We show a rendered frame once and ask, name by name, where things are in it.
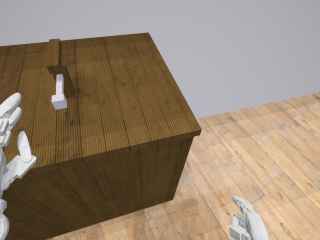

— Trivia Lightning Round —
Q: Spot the counter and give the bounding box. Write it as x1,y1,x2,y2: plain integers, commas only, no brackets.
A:
0,32,202,240

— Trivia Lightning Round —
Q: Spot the robot right hand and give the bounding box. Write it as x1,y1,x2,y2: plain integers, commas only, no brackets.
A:
229,195,269,240

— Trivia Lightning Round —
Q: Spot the robot left hand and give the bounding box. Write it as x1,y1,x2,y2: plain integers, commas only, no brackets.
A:
0,92,37,199

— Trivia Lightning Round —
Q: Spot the left robot forearm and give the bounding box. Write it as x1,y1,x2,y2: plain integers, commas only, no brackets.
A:
0,199,10,240

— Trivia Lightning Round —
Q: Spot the tap lever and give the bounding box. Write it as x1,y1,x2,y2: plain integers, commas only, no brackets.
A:
51,74,67,110

